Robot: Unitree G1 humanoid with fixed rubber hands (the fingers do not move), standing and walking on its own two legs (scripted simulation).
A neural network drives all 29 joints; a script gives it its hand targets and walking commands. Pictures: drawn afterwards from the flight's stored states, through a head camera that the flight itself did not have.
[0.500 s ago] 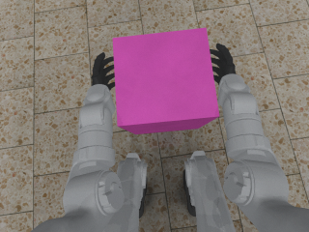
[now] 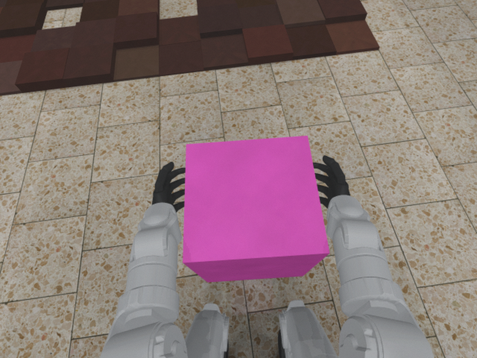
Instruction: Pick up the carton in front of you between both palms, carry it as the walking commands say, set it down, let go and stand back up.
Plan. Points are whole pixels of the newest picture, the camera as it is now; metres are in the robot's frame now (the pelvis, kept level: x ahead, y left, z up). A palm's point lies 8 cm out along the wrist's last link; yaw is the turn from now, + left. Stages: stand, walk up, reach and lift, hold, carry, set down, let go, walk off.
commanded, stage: reach and lift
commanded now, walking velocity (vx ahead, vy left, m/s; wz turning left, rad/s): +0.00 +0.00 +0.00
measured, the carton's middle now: (251, 218) +0.38 +0.00 -0.10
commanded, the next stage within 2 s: hold in 1.56 s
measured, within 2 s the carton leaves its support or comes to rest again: neither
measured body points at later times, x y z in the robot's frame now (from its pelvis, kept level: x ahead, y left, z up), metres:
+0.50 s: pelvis +0.04 +0.00 +0.11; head +0.04 +0.00 +0.56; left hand +0.36 +0.15 +0.12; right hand +0.35 -0.15 +0.12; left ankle +0.05 +0.13 -0.62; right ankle +0.06 -0.12 -0.62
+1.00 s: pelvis +0.03 +0.01 +0.12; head +0.01 +0.00 +0.57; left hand +0.35 +0.15 +0.15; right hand +0.35 -0.15 +0.14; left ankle +0.05 +0.13 -0.62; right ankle +0.06 -0.12 -0.62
